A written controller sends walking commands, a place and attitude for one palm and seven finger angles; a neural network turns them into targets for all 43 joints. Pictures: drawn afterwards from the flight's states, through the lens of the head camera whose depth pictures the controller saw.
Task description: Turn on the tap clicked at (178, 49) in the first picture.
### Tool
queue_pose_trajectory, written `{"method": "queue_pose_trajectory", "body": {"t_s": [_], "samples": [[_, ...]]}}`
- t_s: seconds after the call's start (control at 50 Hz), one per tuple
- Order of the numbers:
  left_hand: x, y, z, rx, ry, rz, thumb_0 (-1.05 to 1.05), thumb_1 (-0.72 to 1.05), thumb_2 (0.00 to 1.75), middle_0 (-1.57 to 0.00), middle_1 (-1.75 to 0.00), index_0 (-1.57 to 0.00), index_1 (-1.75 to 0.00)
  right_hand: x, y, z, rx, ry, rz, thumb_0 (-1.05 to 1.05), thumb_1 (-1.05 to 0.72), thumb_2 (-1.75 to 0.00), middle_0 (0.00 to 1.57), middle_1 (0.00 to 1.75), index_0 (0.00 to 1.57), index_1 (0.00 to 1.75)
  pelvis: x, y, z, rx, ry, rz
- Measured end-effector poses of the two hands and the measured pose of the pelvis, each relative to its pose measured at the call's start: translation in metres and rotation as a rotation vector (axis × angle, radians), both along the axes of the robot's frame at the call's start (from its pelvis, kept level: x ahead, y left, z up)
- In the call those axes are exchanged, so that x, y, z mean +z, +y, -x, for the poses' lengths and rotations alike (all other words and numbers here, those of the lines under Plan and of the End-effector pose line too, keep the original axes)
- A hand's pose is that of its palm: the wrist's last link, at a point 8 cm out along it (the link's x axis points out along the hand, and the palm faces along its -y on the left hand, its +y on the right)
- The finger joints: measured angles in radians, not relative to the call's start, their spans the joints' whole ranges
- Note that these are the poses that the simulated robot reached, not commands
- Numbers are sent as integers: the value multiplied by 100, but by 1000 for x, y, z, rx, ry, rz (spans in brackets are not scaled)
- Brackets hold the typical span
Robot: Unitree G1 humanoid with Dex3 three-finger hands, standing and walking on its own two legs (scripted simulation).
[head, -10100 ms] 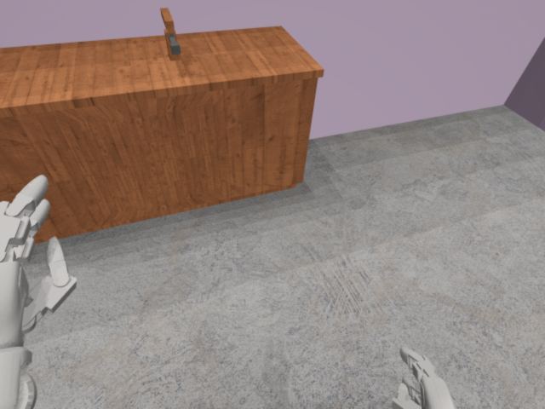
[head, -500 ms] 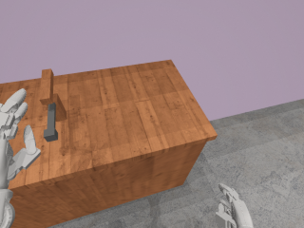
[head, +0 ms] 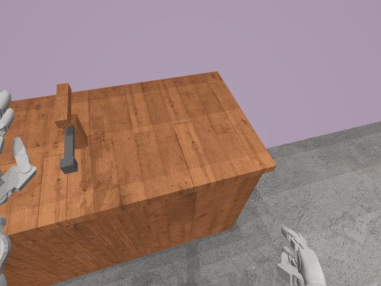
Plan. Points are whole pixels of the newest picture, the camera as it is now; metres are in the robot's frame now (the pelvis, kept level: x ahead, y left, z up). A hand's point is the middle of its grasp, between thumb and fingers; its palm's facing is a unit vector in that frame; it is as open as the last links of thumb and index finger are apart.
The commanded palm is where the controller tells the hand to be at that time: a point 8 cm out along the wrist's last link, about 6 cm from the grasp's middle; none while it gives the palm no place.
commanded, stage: come to a stop and stand still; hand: left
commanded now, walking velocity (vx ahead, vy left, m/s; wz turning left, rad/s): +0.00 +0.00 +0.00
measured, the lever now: (69, 165) +0.34 +0.32 +0.02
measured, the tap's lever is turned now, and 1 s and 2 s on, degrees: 0 0 0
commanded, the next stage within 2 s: look again from close up in 0.38 s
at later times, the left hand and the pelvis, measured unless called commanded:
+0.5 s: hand (24, 186) +0.22 +0.28 +0.15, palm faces +0.39 -0.86 -0.34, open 7.4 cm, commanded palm +0.15 +0.31 +0.17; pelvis +0.00 +0.03 +0.00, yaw +1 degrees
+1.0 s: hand (8, 157) +0.24 +0.30 +0.19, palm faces +0.44 -0.80 -0.40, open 7.4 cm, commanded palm +0.15 +0.30 +0.17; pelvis +0.00 +0.01 +0.00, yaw +3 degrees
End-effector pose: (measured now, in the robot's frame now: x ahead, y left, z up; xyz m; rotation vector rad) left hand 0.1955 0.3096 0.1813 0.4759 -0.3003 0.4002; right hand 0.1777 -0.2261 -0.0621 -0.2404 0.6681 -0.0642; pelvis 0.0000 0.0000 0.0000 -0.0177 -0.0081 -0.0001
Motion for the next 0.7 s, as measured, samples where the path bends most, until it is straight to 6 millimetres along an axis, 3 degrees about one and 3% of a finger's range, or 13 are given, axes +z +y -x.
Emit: {"method": "queue_pose_trajectory", "body": {"t_s": [0.1,0.26,0.38,0.52,0.7], "samples": [[-20,-17,15,-118,71,41,1,89,90,-20,-30,-21,-30,2,13,11,-27,-13,4,1,-90,-90,20,30,20,30,-1,13,2,3,-3,-4],[-13,19,29,-20,-9,16,1,88,90,-21,-30,-21,-30,-4,38,19,28,34,17,1,-90,-90,20,30,20,30,-2,21,7,25,-7,1],[-12,17,28,-17,-52,55,1,89,90,-20,-30,-21,-30,-2,50,12,64,20,3,1,-90,-90,20,30,21,30,-1,27,6,23,-2,7],[-20,12,17,-58,11,52,1,89,90,-21,-30,-21,-30,4,51,0,48,-8,1,1,-90,-90,20,30,21,30,0,28,3,18,3,10],[-11,11,19,-59,15,22,1,89,90,-21,-30,-21,-30,6,39,-4,25,4,22,1,-90,-90,20,30,20,30,1,26,-1,19,5,9]]}}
